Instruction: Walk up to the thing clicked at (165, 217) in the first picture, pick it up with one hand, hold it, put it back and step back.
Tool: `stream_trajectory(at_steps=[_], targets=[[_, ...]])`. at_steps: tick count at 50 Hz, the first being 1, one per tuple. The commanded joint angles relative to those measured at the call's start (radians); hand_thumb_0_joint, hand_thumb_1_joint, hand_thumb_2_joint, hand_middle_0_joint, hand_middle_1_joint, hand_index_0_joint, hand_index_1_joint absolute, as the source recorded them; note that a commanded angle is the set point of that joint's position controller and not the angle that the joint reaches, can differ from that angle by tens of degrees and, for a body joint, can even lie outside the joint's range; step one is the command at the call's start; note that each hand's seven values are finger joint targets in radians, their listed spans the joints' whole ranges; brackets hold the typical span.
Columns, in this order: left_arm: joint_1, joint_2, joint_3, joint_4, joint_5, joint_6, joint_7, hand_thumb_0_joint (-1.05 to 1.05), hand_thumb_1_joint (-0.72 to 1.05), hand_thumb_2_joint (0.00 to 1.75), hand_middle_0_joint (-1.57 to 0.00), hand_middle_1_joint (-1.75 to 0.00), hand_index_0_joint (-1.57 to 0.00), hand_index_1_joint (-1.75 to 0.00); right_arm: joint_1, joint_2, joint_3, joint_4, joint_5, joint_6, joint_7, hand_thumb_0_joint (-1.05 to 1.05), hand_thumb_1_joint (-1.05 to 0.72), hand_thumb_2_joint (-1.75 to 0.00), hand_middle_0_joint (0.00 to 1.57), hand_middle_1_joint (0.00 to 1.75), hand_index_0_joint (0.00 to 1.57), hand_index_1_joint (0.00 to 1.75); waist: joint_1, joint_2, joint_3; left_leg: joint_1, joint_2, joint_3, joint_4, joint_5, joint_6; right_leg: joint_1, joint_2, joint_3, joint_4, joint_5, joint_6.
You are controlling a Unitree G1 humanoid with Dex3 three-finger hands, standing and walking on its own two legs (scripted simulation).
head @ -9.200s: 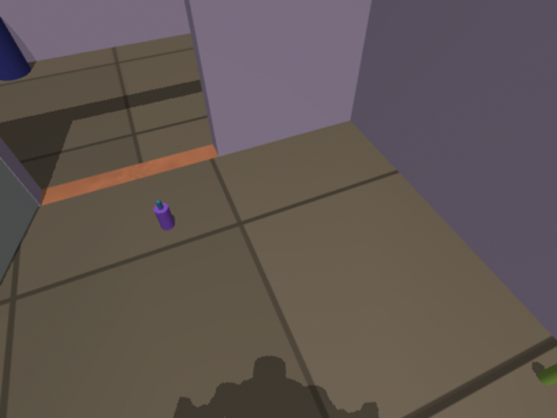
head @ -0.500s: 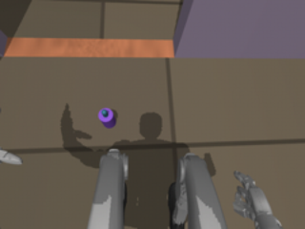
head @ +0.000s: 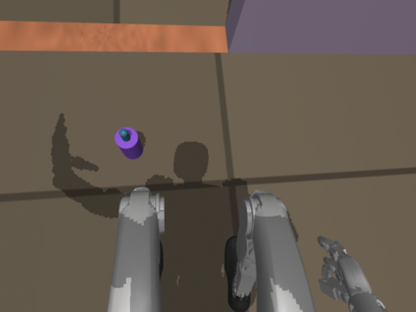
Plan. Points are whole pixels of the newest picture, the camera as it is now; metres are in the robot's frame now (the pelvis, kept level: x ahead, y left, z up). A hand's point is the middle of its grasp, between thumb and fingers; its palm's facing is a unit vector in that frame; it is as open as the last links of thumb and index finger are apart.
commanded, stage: go down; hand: left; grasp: from the side
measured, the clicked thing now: (128, 141) +0.48 +0.23 -0.33
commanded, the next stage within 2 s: approach in 0.82 s
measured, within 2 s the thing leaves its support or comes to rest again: neither
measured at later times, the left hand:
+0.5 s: hand out of the picture +0.37 +0.41 -0.03, palm faces +0.19 -0.98 -0.10, open 17.4 cm
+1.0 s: hand out of the picture +0.38 +0.42 -0.04, palm faces +0.18 -0.98 -0.09, open 17.3 cm
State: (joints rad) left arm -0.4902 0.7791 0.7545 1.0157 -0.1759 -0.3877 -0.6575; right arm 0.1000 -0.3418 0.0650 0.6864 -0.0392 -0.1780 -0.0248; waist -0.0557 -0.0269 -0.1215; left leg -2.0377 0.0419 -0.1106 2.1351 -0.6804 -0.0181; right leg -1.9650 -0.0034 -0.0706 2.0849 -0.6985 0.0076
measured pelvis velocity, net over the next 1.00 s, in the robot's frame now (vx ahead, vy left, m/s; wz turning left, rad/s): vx -0.01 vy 0.01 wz -0.03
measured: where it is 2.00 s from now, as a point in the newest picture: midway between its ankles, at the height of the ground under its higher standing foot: (194, 286)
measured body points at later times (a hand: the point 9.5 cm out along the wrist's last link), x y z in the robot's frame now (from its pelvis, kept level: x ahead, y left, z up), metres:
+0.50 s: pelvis -0.01 +0.00 -0.03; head +0.20 +0.06 +0.36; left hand +0.35 +0.46 -0.02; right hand +0.16 -0.27 -0.14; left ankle +0.08 +0.13 -0.38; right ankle +0.09 -0.12 -0.38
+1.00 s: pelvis -0.01 +0.01 -0.05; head +0.20 +0.08 +0.34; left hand +0.36 +0.47 -0.04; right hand +0.14 -0.27 -0.14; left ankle +0.08 +0.13 -0.38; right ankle +0.09 -0.12 -0.38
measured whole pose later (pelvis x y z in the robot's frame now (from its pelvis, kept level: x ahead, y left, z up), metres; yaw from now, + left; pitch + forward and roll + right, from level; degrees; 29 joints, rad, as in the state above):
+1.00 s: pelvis -0.01 +0.01 -0.05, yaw -2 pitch +31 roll -8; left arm -0.59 0.88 0.80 1.06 -0.19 -0.39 -0.71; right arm 0.10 -0.36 0.12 0.67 -0.05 -0.17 -0.01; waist -0.09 -0.04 -0.07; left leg -2.17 0.03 -0.13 2.30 -0.67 0.00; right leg -2.08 0.00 -0.08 2.22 -0.69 0.02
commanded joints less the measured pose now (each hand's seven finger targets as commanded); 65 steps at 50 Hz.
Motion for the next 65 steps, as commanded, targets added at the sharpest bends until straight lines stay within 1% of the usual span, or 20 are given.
stream_trajectory(at_steps=[1,6,11,12,16,17,25,29,33,43,46,48,52,54,55,57,58,60,61,65], targets=[[-0.160,0.418,0.090,-0.188,-0.034,-0.061,-0.010,0.00,-0.51,0.07,-0.04,-0.07,-0.03,-0.07,0.117,-0.232,-0.083,-0.064,0.007,-0.026,-0.017,0.00,-0.92,-0.91,0.20,0.30,0.20,0.30,0.046,0.249,-0.615,0.493,-0.003,0.038,-0.274,0.155,0.034,0.245,0.023,-0.022,-0.187,0.152,-0.055],[-0.167,0.425,0.096,-0.192,-0.038,-0.048,-0.017,0.00,-0.51,0.08,-0.04,-0.06,-0.03,-0.07,0.110,-0.245,-0.081,-0.066,0.010,-0.023,-0.015,0.00,-0.92,-0.91,0.20,0.30,0.20,0.30,0.049,0.285,-0.600,0.510,0.000,0.011,-0.276,0.143,0.028,0.175,0.020,-0.035,-0.141,0.151,-0.058],[-0.201,0.429,0.093,-0.194,-0.046,-0.050,-0.023,0.00,-0.54,0.07,-0.04,-0.06,-0.03,-0.07,0.115,-0.232,-0.073,-0.065,0.008,-0.022,-0.013,0.00,-0.92,-0.91,0.20,0.30,0.20,0.30,0.030,0.227,-0.584,0.417,-0.010,0.035,-0.225,0.124,0.040,0.202,0.021,-0.028,-0.152,0.126,-0.052],[-0.189,0.453,0.114,-0.187,-0.047,-0.048,-0.021,0.00,-0.52,0.08,-0.04,-0.07,-0.03,-0.08,0.113,-0.238,-0.074,-0.074,0.008,-0.023,-0.014,0.00,-0.92,-0.91,0.20,0.30,0.20,0.30,0.041,0.212,-0.602,0.417,-0.011,0.039,-0.219,0.134,0.041,0.216,0.023,-0.027,-0.153,0.131,-0.051],[-0.200,0.422,0.098,-0.167,-0.050,-0.045,-0.032,0.00,-0.52,0.08,-0.04,-0.07,-0.03,-0.07,0.120,-0.240,-0.073,-0.068,0.006,-0.020,-0.011,0.00,-0.92,-0.91,0.20,0.30,0.20,0.30,0.025,0.208,-0.598,0.422,-0.012,0.044,-0.189,0.182,0.043,0.199,0.023,-0.027,-0.137,0.167,-0.052],[-0.224,0.454,0.104,-0.192,-0.046,-0.048,-0.033,0.00,-0.51,0.08,-0.04,-0.06,-0.03,-0.07,0.114,-0.241,-0.070,-0.073,0.004,-0.019,-0.012,0.00,-0.91,-0.91,0.20,0.30,0.20,0.30,0.028,0.229,-0.597,0.409,-0.011,0.046,-0.191,0.171,0.041,0.206,0.023,-0.027,-0.133,0.158,-0.052],[-0.254,0.484,0.104,-0.182,-0.037,-0.050,-0.037,0.00,-0.51,0.08,-0.04,-0.07,-0.03,-0.07,0.112,-0.245,-0.064,-0.068,0.000,-0.017,-0.010,0.00,-0.91,-0.91,0.20,0.30,0.20,0.30,0.025,0.238,-0.583,0.382,-0.010,0.047,-0.180,0.104,0.042,0.174,0.026,-0.030,-0.124,0.106,-0.051],[-0.246,0.504,0.126,-0.172,-0.040,-0.050,-0.038,0.00,-0.51,0.08,-0.04,-0.06,-0.03,-0.07,0.116,-0.250,-0.059,-0.072,-0.002,-0.016,-0.009,0.00,-0.92,-0.91,0.20,0.30,0.20,0.30,0.024,0.224,-0.602,0.370,-0.012,0.051,-0.158,0.132,0.045,0.196,0.027,-0.031,-0.116,0.129,-0.049],[-0.249,0.484,0.103,-0.151,-0.037,-0.047,-0.043,0.00,-0.51,0.08,-0.04,-0.06,-0.03,-0.07,0.120,-0.252,-0.054,-0.068,-0.001,-0.013,-0.008,0.00,-0.92,-0.91,0.20,0.30,0.20,0.30,0.014,0.247,-0.555,0.378,-0.008,0.030,-0.172,0.101,0.039,0.138,0.027,-0.043,-0.101,0.104,-0.054],[-0.266,0.515,0.122,-0.162,-0.045,-0.060,-0.046,0.00,-0.49,0.08,-0.04,-0.07,-0.03,-0.07,0.109,-0.268,-0.049,-0.081,0.000,-0.010,-0.004,0.00,-0.91,-0.91,0.20,0.30,0.20,0.30,0.016,0.270,-0.549,0.380,-0.004,0.018,-0.165,0.075,0.038,0.106,0.028,-0.052,-0.076,0.093,-0.052],[-0.285,0.511,0.109,-0.167,-0.044,-0.062,-0.050,0.00,-0.50,0.14,-0.06,-0.11,-0.03,-0.14,0.110,-0.271,-0.046,-0.078,0.002,-0.009,-0.004,0.00,-0.93,-0.91,0.20,0.30,0.20,0.30,0.002,0.291,-0.535,0.386,-0.004,0.000,-0.176,0.047,0.035,0.074,0.026,-0.059,-0.064,0.077,-0.053],[-0.295,0.513,0.114,-0.155,-0.049,-0.070,-0.053,0.00,-0.55,0.04,-0.07,-0.08,-0.05,-0.09,0.114,-0.270,-0.037,-0.072,-0.002,-0.008,-0.004,0.00,-0.91,-0.90,0.20,0.30,0.20,0.30,-0.009,0.288,-0.527,0.383,-0.003,0.000,-0.159,0.073,0.034,0.078,0.027,-0.059,-0.061,0.096,-0.052],[-0.296,0.397,0.074,-0.045,-0.088,-0.118,-0.074,0.00,-0.58,0.04,-0.07,-0.08,-0.05,-0.09,0.107,-0.262,-0.017,-0.065,-0.014,-0.020,0.003,0.00,-0.91,-0.90,0.20,0.30,0.20,0.30,-0.064,0.194,-0.449,0.284,-0.007,0.016,-0.077,0.096,0.046,0.082,0.035,-0.065,-0.055,0.113,-0.046],[-0.298,0.408,0.077,0.006,-0.096,-0.157,-0.081,0.00,-0.57,0.04,-0.07,-0.08,-0.05,-0.10,0.090,-0.271,-0.004,-0.071,-0.024,-0.023,0.007,0.00,-0.91,-0.90,0.20,0.30,0.20,0.30,-0.071,0.169,-0.431,0.255,-0.008,0.015,-0.041,0.111,0.048,0.088,0.038,-0.073,-0.040,0.125,-0.042],[-0.288,0.383,0.055,0.049,-0.098,-0.174,-0.085,0.00,-0.56,0.04,-0.07,-0.08,-0.05,-0.10,0.090,-0.273,0.006,-0.066,-0.028,-0.024,0.009,0.00,-0.91,-0.90,0.20,0.30,0.20,0.30,-0.079,0.168,-0.412,0.254,-0.006,0.008,-0.034,0.114,0.044,0.075,0.039,-0.078,-0.025,0.125,-0.043],[-0.310,0.422,0.067,0.076,-0.097,-0.212,-0.082,0.00,-0.54,0.05,-0.07,-0.08,-0.05,-0.10,0.078,-0.279,0.021,-0.080,-0.042,-0.024,0.016,0.00,-0.90,-0.90,0.20,0.30,0.20,0.30,-0.082,0.147,-0.433,0.226,-0.004,0.010,-0.003,0.110,0.044,0.114,0.045,-0.083,-0.020,0.124,-0.039],[-0.302,0.388,0.042,0.115,-0.102,-0.229,-0.083,0.00,-0.56,0.05,-0.07,-0.08,-0.05,-0.10,0.064,-0.275,0.030,-0.077,-0.046,-0.024,0.019,0.00,-0.90,-0.90,0.20,0.30,0.20,0.30,-0.083,0.132,-0.413,0.209,-0.002,0.011,0.009,0.087,0.045,0.103,0.050,-0.085,-0.018,0.106,-0.038],[-0.307,0.426,0.066,0.129,-0.106,-0.265,-0.074,0.00,-0.56,0.04,-0.07,-0.07,-0.05,-0.09,0.054,-0.290,0.048,-0.084,-0.062,-0.021,0.025,0.00,-0.90,-0.90,0.20,0.30,0.20,0.30,-0.082,0.143,-0.429,0.206,0.001,0.012,0.038,0.106,0.042,0.128,0.055,-0.091,0.000,0.130,-0.036],[-0.314,0.399,0.033,0.140,-0.103,-0.282,-0.074,0.00,-0.56,0.05,-0.06,-0.07,-0.04,-0.09,0.038,-0.290,0.060,-0.085,-0.069,-0.018,0.028,0.00,-0.90,-0.90,0.20,0.30,0.20,0.30,-0.091,0.163,-0.426,0.220,0.003,0.006,0.043,0.102,0.038,0.114,0.056,-0.098,0.012,0.125,-0.038],[-0.335,0.510,0.081,0.118,-0.077,-0.360,-0.036,0.00,-0.54,0.05,-0.07,-0.08,-0.04,-0.09,0.002,-0.317,0.096,-0.091,-0.103,0.009,0.039,0.00,-0.91,-0.90,0.20,0.30,0.20,0.30,-0.073,0.268,-0.452,0.289,0.016,-0.013,0.064,0.138,0.019,0.107,0.062,-0.117,0.070,0.146,-0.043]])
